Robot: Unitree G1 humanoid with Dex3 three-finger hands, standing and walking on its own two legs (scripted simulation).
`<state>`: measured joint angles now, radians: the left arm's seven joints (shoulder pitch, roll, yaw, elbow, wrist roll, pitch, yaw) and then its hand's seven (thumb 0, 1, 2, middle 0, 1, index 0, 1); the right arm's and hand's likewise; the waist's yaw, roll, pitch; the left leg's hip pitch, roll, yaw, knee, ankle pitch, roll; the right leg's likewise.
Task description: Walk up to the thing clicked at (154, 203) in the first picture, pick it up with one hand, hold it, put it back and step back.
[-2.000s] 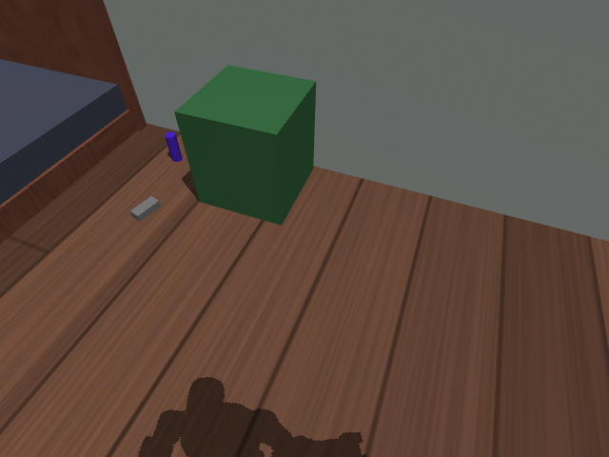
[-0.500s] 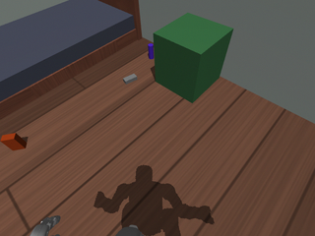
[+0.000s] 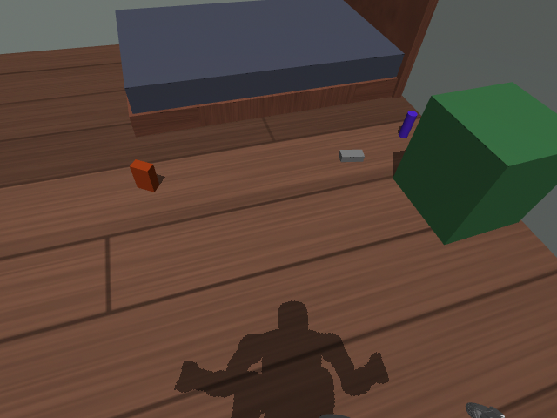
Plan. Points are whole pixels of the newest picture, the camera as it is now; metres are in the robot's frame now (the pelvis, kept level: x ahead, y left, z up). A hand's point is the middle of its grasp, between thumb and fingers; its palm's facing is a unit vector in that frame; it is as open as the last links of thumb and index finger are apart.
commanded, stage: walk up
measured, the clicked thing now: (351, 155) +1.46 -0.44 -0.75
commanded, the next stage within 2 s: none
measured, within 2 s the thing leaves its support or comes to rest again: neither
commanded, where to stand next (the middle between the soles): +0.06 +0.03 m, yaw +62 degrees
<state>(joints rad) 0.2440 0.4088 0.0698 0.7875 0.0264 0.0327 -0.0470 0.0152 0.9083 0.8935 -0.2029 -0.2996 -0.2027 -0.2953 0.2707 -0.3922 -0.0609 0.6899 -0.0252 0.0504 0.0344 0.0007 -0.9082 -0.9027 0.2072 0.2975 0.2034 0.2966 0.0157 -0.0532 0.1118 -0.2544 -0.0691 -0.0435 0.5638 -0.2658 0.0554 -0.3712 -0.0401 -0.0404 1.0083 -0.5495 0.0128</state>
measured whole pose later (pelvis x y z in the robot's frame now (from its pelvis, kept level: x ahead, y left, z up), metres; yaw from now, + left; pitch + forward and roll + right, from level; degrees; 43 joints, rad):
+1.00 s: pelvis +0.02 -0.02 -0.02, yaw +46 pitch +0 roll +0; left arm 0.23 0.43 0.05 0.75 0.01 0.01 -0.01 0.01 0.91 0.89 -0.20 -0.30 -0.20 -0.30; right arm 0.30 -0.43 -0.05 0.68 -0.02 -0.01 -0.01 0.00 -0.90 -0.90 0.21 0.30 0.21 0.30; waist 0.00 -0.03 0.12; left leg -0.39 -0.11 -0.18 0.73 -0.33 0.01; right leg -0.45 -0.05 0.00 0.90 -0.46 -0.03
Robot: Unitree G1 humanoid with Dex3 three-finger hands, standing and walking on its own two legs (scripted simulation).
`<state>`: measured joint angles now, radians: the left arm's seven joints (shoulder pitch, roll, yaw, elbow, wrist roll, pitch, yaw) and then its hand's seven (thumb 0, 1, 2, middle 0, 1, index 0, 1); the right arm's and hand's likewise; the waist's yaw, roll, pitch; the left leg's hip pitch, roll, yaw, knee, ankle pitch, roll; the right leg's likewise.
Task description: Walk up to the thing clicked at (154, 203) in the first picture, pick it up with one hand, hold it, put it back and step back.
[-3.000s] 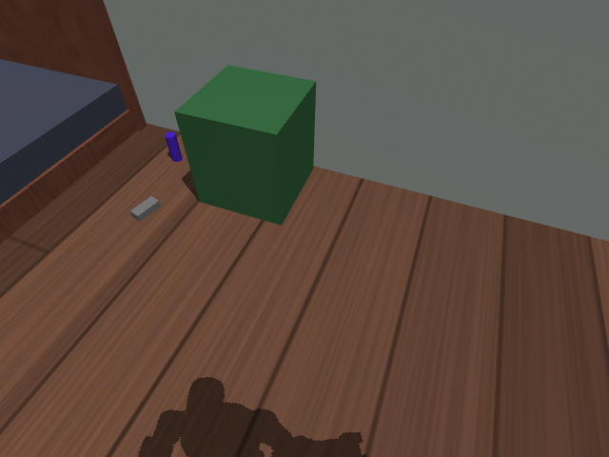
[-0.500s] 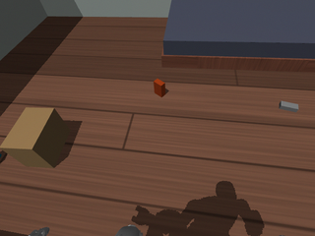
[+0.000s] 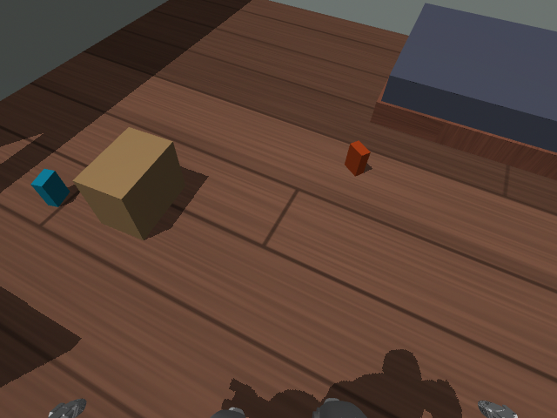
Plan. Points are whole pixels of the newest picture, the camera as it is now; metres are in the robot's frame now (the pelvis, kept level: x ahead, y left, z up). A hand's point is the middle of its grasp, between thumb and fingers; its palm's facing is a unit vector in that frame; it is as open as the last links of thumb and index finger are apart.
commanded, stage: walk up
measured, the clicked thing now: out of the picture +0.71 -1.32 -0.73
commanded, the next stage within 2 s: stand in 1.62 s
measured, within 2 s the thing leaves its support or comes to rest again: neither
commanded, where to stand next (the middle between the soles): +0.06 +0.00 m, yaw +16 degrees
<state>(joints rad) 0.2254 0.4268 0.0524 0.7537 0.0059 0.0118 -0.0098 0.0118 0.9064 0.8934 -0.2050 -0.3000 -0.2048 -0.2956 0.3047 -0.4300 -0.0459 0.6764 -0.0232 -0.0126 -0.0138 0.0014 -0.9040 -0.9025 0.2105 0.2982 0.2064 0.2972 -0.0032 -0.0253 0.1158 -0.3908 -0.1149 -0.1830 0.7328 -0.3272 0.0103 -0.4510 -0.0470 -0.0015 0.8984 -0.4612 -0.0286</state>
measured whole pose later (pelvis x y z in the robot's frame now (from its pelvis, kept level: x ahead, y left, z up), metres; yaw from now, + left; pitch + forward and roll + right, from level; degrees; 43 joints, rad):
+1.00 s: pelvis -0.01 -0.04 +0.01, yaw +19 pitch -2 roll -1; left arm 0.21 0.39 0.03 0.96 0.01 -0.01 -0.02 0.01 0.91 0.89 -0.20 -0.30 -0.20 -0.30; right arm 0.20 -0.38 -0.01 0.97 -0.01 -0.02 0.00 0.00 -0.91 -0.90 0.21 0.30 0.20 0.30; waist 0.02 0.02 0.05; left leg -0.33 -0.02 -0.11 0.67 -0.30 -0.02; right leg -0.28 -0.08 -0.08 0.65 -0.33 0.03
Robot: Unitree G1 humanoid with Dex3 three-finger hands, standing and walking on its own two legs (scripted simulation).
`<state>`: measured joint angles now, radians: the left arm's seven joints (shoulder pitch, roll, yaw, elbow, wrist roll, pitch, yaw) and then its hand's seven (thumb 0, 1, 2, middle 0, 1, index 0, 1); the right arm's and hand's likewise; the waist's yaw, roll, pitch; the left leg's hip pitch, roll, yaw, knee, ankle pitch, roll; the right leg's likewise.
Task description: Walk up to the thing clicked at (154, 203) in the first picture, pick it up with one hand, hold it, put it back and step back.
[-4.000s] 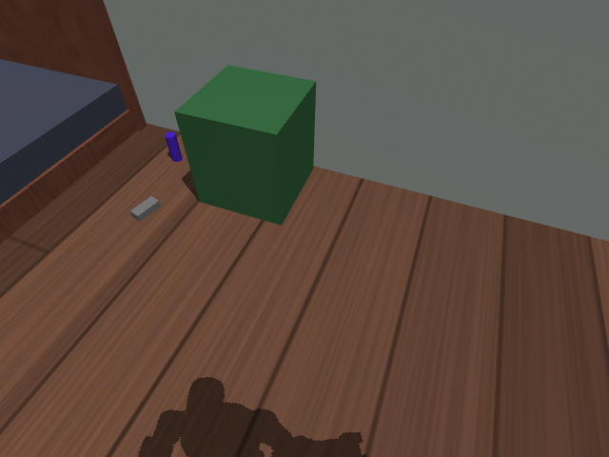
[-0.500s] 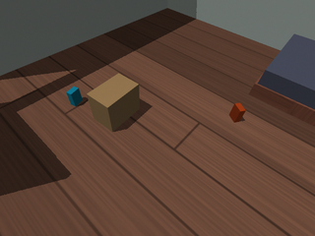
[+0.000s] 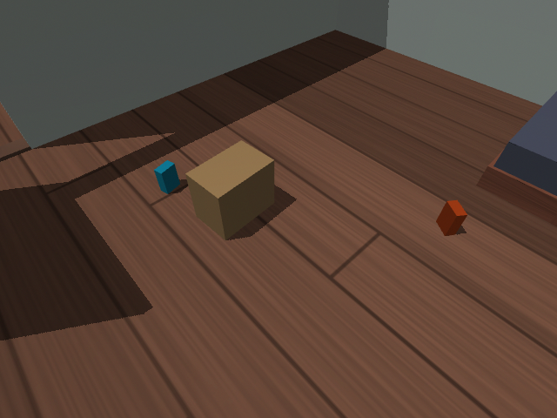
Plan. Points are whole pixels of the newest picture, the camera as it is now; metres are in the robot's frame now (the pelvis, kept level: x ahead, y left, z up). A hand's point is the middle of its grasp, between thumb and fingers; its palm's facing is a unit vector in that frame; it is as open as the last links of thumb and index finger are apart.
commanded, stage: walk up
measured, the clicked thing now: out of the picture +0.25 -1.45 -0.74
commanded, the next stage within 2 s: stand in 0.62 s
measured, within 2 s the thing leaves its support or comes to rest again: neither
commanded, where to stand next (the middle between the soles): +0.08 +0.01 m, yaw -3 degrees
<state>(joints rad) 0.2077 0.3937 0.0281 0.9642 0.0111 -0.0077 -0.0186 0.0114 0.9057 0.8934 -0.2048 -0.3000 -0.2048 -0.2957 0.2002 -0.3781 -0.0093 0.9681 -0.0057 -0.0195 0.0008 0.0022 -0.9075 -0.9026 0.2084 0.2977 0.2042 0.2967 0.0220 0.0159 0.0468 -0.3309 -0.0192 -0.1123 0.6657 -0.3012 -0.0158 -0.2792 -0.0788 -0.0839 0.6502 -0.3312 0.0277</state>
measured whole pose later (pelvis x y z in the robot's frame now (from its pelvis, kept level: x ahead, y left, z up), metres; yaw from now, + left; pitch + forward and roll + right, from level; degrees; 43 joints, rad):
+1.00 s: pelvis +0.01 -0.01 +0.02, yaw +0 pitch -2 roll +0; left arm 0.09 0.35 0.01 1.16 0.00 0.00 -0.01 0.01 0.91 0.89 -0.20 -0.30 -0.20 -0.30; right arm 0.06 -0.35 0.01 1.13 0.00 0.00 0.00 0.00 -0.91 -0.90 0.21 0.30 0.20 0.30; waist 0.02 0.02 0.07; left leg -0.17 0.01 -0.12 0.37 -0.17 -0.05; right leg -0.12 -0.05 -0.11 0.37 -0.21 0.02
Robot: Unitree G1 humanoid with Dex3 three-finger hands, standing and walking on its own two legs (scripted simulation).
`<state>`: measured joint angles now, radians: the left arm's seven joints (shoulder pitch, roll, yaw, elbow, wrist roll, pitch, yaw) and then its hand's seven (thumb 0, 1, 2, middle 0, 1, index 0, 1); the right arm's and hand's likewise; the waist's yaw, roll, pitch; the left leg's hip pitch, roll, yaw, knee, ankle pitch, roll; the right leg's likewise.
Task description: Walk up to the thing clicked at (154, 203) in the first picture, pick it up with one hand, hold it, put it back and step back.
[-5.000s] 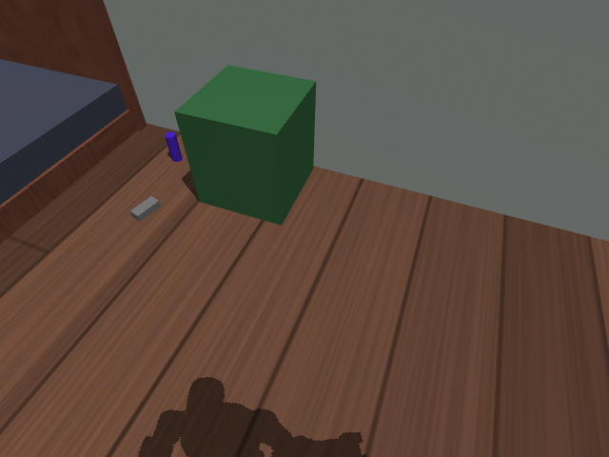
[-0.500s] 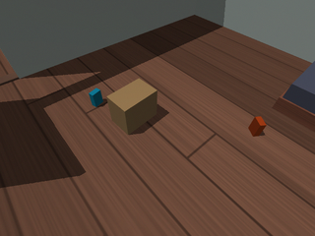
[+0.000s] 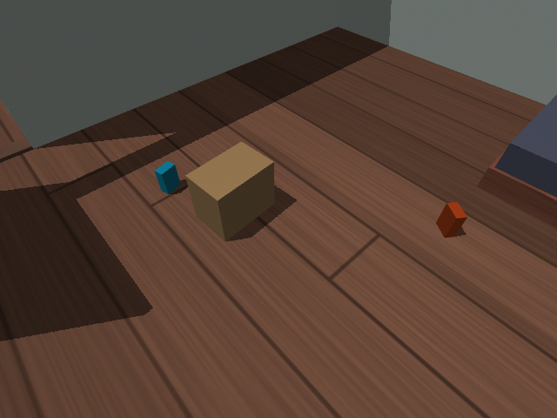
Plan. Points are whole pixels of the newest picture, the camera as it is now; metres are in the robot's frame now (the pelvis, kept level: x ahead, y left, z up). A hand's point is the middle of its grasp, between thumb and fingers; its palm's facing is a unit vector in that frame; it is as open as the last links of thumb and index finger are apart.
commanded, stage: stand
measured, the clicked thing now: out of the picture +0.23 -1.44 -0.76
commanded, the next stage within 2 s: none
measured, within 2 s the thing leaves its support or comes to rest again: neither
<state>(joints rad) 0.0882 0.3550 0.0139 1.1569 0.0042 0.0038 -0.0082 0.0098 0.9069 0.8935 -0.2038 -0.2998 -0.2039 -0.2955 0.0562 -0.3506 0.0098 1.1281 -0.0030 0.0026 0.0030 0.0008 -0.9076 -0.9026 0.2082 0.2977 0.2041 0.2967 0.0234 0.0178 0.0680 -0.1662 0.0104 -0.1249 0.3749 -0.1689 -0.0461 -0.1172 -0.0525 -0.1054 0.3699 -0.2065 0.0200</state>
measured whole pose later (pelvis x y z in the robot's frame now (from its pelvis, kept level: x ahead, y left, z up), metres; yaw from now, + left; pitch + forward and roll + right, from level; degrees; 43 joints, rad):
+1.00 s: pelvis +0.01 +0.00 +0.00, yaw -2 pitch -2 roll +0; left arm 0.11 0.35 0.01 1.14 0.00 0.00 -0.01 0.01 0.91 0.89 -0.20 -0.30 -0.20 -0.30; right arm 0.10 -0.36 0.02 1.13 -0.01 0.00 0.00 0.00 -0.91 -0.90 0.21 0.30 0.20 0.30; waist 0.01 0.02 0.05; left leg -0.15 0.03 -0.10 0.35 -0.17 -0.05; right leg -0.12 -0.04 -0.08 0.35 -0.20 0.01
